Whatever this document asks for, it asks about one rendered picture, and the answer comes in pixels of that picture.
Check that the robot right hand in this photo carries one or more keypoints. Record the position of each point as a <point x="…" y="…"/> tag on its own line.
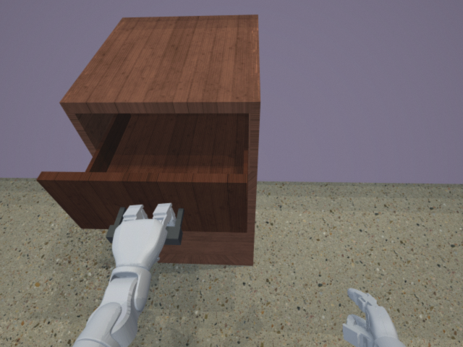
<point x="362" y="333"/>

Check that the robot left forearm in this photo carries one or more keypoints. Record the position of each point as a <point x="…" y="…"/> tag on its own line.
<point x="114" y="322"/>

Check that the handle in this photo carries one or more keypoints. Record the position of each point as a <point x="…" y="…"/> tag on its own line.
<point x="174" y="235"/>

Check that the cabinet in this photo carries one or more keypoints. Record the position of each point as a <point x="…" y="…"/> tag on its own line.
<point x="189" y="64"/>

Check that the robot left hand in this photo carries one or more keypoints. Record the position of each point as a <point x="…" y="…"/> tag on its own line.
<point x="139" y="240"/>

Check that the drawer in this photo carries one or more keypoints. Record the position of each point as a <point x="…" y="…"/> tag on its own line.
<point x="196" y="161"/>

